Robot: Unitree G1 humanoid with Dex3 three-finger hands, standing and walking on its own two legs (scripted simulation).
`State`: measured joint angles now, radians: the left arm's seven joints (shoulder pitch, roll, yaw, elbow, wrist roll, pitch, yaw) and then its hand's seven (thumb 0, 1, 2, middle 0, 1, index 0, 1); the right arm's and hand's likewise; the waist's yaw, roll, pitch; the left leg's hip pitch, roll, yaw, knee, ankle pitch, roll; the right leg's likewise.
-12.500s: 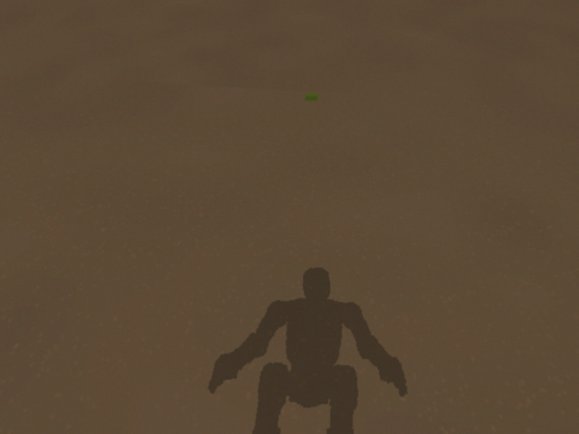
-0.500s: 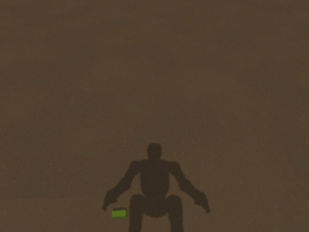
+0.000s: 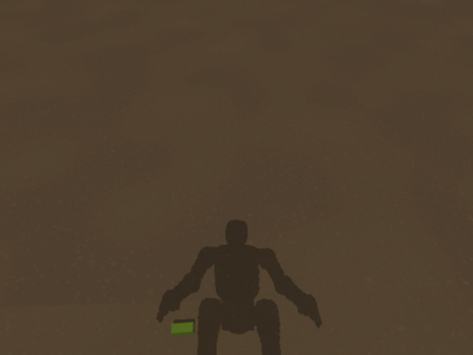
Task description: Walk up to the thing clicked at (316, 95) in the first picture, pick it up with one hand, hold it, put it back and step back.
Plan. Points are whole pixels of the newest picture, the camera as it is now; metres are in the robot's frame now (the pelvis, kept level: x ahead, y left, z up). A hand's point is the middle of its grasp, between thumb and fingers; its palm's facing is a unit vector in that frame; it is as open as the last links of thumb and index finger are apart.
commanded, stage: stand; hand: left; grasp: from above
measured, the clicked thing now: (182, 328) +0.41 +0.24 -0.77
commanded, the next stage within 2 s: rise first in 0.14 s
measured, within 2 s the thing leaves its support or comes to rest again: neither
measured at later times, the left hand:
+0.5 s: hand out of the picture +0.14 +0.25 -0.17, palm faces -0.03 -0.93 -0.36, open 9.3 cm
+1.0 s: hand out of the picture +0.10 +0.27 -0.24, palm faces -0.19 -0.85 -0.49, open 13.0 cm
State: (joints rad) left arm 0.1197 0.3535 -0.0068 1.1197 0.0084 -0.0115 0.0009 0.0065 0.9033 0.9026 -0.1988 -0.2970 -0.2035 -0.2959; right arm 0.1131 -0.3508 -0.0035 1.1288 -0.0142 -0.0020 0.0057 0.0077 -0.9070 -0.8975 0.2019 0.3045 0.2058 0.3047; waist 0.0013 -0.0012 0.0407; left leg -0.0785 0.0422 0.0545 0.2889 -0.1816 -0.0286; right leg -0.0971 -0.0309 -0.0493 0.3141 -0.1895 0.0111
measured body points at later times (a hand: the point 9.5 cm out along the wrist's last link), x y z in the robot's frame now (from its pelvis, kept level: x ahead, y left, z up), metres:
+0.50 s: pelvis -0.02 +0.00 -0.02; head +0.04 +0.01 +0.43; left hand +0.14 +0.30 -0.14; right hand +0.08 -0.27 -0.14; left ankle -0.02 +0.13 -0.75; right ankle -0.01 -0.12 -0.75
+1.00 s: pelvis -0.03 +0.02 -0.10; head +0.07 +0.03 +0.34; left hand +0.11 +0.31 -0.21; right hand +0.15 -0.24 -0.19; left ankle -0.02 +0.13 -0.75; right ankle -0.01 -0.12 -0.75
